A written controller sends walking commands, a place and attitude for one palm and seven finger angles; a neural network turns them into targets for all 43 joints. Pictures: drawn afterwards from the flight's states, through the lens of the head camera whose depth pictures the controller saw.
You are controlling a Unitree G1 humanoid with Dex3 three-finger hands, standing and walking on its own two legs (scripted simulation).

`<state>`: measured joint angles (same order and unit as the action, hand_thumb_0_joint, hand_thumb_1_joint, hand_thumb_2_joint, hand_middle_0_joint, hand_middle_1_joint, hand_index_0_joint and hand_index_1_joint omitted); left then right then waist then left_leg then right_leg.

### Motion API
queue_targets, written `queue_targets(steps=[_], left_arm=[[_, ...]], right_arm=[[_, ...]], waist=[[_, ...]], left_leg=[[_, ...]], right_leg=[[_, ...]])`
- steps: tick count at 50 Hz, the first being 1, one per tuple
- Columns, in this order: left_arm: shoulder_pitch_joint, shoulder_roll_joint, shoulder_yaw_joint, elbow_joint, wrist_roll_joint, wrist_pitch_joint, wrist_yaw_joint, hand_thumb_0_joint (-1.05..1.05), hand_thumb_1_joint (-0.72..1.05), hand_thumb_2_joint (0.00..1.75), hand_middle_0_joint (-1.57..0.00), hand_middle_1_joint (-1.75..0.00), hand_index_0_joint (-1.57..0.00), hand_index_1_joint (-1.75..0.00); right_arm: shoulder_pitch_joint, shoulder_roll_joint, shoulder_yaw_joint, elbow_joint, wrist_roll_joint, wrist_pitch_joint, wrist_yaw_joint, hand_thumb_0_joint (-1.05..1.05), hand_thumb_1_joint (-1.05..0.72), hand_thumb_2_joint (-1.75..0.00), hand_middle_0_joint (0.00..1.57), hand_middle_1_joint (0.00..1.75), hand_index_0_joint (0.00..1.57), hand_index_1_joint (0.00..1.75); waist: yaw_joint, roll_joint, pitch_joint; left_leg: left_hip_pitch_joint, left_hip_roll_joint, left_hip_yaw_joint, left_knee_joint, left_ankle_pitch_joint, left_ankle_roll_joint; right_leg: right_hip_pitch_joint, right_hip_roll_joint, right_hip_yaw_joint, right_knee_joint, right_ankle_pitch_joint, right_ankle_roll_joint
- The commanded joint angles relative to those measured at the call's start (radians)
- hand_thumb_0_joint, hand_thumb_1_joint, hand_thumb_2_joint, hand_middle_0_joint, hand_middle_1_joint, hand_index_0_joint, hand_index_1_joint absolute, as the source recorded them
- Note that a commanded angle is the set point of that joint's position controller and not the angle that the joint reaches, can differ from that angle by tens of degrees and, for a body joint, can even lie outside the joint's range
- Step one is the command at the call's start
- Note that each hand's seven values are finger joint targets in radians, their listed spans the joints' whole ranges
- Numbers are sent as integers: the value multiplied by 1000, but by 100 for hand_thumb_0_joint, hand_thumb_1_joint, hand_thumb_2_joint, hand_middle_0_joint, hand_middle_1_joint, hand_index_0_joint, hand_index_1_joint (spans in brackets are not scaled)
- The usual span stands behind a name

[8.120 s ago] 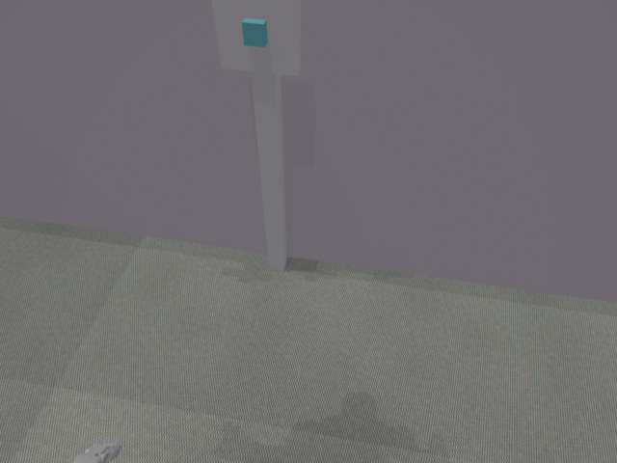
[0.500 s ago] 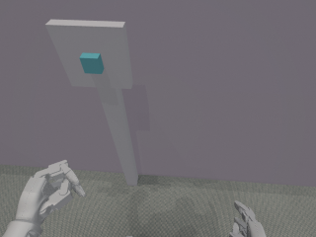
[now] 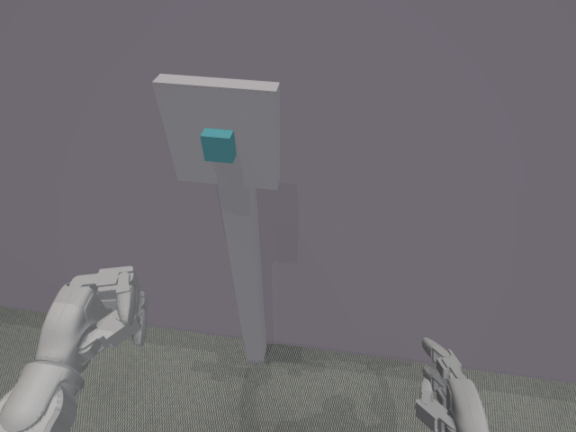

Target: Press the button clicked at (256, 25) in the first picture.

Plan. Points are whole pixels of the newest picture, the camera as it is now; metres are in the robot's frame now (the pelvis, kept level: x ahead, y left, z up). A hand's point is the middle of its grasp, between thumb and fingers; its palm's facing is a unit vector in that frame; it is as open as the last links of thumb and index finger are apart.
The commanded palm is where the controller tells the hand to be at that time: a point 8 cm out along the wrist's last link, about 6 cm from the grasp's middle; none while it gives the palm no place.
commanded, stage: raise the hand and make a fist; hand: left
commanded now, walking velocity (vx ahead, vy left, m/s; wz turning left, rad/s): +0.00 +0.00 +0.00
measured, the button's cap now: (219, 144) +0.48 +0.16 +0.17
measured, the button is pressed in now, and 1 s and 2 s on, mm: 0 0 0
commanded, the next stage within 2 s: aim a knuckle at the button in 0.72 s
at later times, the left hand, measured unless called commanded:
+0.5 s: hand (131, 280) +0.23 +0.20 +0.16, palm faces +0.00 -1.00 -0.08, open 3.1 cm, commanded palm +0.20 +0.24 +0.17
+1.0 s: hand (153, 273) +0.25 +0.18 +0.16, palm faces +0.02 -1.00 -0.07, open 3.1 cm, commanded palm +0.23 +0.22 +0.16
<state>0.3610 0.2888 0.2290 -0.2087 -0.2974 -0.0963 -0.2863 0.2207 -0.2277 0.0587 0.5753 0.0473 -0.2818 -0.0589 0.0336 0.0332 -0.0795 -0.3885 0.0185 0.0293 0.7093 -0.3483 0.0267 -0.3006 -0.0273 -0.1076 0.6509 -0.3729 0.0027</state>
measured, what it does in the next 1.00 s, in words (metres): stands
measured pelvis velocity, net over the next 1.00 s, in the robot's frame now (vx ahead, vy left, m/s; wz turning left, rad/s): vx -0.01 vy -0.03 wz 0.00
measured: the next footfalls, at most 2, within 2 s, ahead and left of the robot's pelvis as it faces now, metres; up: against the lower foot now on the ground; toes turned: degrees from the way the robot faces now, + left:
none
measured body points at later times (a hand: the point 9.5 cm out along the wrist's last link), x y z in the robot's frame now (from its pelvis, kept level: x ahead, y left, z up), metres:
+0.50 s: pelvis +0.00 -0.02 +0.01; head -0.04 -0.03 +0.46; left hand +0.23 +0.25 +0.17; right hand +0.19 -0.24 -0.05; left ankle +0.02 +0.10 -0.72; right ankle -0.02 -0.12 -0.72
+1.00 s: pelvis -0.01 -0.03 +0.01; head -0.03 -0.05 +0.46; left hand +0.24 +0.24 +0.16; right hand +0.19 -0.26 -0.05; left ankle +0.02 +0.10 -0.72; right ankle -0.02 -0.12 -0.72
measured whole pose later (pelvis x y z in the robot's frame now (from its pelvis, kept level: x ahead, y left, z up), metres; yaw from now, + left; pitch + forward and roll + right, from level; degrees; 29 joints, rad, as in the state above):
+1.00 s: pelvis -0.01 -0.03 +0.01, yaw +0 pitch -3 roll +0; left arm 0.10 0.32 0.28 -0.08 -0.31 0.08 -0.31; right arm 0.21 -0.26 0.07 0.65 0.07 -0.28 -0.10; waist 0.05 0.06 -0.03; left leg -0.24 0.04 0.02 0.56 -0.27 -0.01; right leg -0.18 0.00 -0.12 0.54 -0.32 -0.04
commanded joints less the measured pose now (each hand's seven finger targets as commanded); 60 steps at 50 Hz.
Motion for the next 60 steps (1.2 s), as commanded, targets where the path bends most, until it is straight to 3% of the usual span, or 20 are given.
queue_targets(steps=[1,6,9,13,14,16,19,21,24,28,29,32,41,46,47,49,52,54,57,60], left_arm=[[-191,149,90,-228,-30,-10,-8,0,90,90,-130,-150,-130,-150],[-269,174,105,-249,-24,33,-9,0,90,90,-130,-150,-130,-150],[-290,197,134,-209,-34,70,-17,0,90,90,-130,-150,-130,-150],[-360,220,157,-206,-42,114,-26,0,90,90,-130,-150,-130,-150],[-372,227,165,-199,-48,125,-26,0,90,90,-130,-150,-130,-150],[-406,236,170,-200,-52,144,-32,0,90,90,-130,-150,-130,-150],[-339,191,152,-133,-62,172,-42,0,90,90,-130,-150,-130,-150],[-342,200,152,-158,-56,181,-38,0,90,90,-130,-150,-130,-150],[-340,230,179,-189,-52,164,-22,0,90,90,-130,-150,-130,-150],[-377,223,171,-230,-42,124,-6,0,90,90,-130,-150,-130,-150],[-379,231,179,-227,-45,117,-1,0,90,90,-130,-150,-130,-150],[-376,214,158,-197,-40,110,-3,0,90,90,-130,-150,-130,-150],[-361,222,173,-161,-57,116,-27,0,90,90,-130,-150,-130,-150],[-512,210,133,-99,-44,100,-19,0,90,90,-130,-150,-130,-150],[-541,207,122,-100,-37,95,-17,0,90,90,-130,-150,-130,-150],[-545,222,132,-40,-31,97,-14,0,90,90,-130,-150,-130,-150],[-587,199,105,-31,-23,90,-12,0,90,90,-130,-150,-130,-150],[-585,218,128,0,-20,87,-4,0,90,90,-130,-150,-130,-150],[-570,216,142,17,-15,92,2,0,90,90,-130,-150,-130,-150],[-594,224,149,43,-9,94,13,0,90,90,-130,-150,-130,-150]], right_arm=[[-89,-138,-48,-149,11,-49,-15,0,-90,-90,20,30,20,30],[-103,-134,-37,-142,11,-49,-18,0,-90,-90,20,30,20,30],[-113,-140,-33,-134,10,-46,-22,0,-90,-90,20,30,20,30],[-136,-136,-29,-132,17,-43,-31,0,-90,-90,20,30,20,30],[-139,-140,-26,-129,16,-42,-31,0,-90,-90,20,30,20,30],[-149,-138,-27,-130,21,-42,-35,0,-90,-90,20,30,20,30],[-151,-138,-28,-127,24,-41,-33,0,-90,-90,20,30,20,30],[-152,-139,-30,-134,25,-38,-32,0,-90,-90,20,30,20,30],[-153,-140,-33,-134,19,-39,-31,0,-90,-90,20,30,20,30],[-147,-131,-32,-129,18,-46,-31,0,-90,-90,20,30,20,30],[-146,-133,-34,-124,17,-48,-32,0,-90,-90,20,30,20,30],[-147,-131,-35,-119,22,-54,-36,0,-90,-90,20,30,20,30],[-150,-137,-36,-115,22,-65,-40,0,-90,-90,20,30,20,30],[-150,-137,-36,-98,26,-67,-50,0,-90,-90,20,30,20,30],[-148,-136,-37,-97,26,-68,-51,0,-90,-90,20,30,20,30],[-139,-140,-36,-90,24,-63,-53,0,-90,-90,20,30,20,30],[-140,-135,-38,-97,25,-59,-52,0,-90,-90,20,30,20,30],[-136,-138,-40,-96,21,-57,-49,0,-90,-90,20,30,20,30],[-133,-135,-41,-104,20,-42,-40,0,-90,-90,20,30,20,30],[-127,-138,-44,-104,19,-25,-35,0,-90,-90,20,30,20,30]], waist=[[-9,42,-58],[0,65,-77],[8,19,-68],[14,64,-62],[16,15,-62],[15,27,-66],[16,-14,-31],[18,12,-28],[20,-25,-45],[12,50,-58],[9,12,-47],[5,35,-28],[9,-22,-42],[-11,-1,-17],[-13,33,-39],[-12,-30,-29],[-9,13,-77],[-2,-47,-91],[8,-1,-122],[2,-35,-106]], left_leg=[[154,2,-77,-174,210,-4],[205,1,-83,-205,244,-7],[208,-1,-82,-219,247,-5],[231,-7,-77,-239,235,-5],[227,-7,-79,-241,238,-2],[243,-10,-71,-248,226,1],[228,-12,-62,-244,213,3],[223,-16,-57,-248,204,2],[226,-15,-52,-238,215,7],[255,-17,-41,-237,225,4],[244,-16,-41,-231,216,7],[245,-18,-36,-236,188,6],[222,-20,-35,-213,205,9],[226,-23,-34,-211,172,11],[243,-24,-35,-211,183,11],[221,-21,-38,-211,182,12],[252,-24,-35,-216,206,12],[239,-22,-37,-211,232,14],[249,-25,-24,-209,286,10],[230,-22,-22,-211,291,10]], right_leg=[[-15,44,11,-119,211,-20],[26,42,9,-144,232,-24],[47,45,9,-165,242,-23],[58,37,14,-187,234,-24],[72,40,17,-195,238,-24],[72,35,23,-208,230,-21],[65,36,32,-226,225,-17],[63,31,33,-226,219,-15],[75,31,46,-231,222,-12],[69,27,44,-225,235,-12],[68,27,55,-237,226,-8],[56,24,59,-245,194,-6],[73,8,91,-248,235,10],[34,8,99,-254,171,10],[39,8,94,-245,192,7],[43,11,95,-246,194,9],[52,11,79,-226,238,3],[73,13,82,-219,277,5],[96,9,75,-197,367,2],[94,10,74,-198,376,3]])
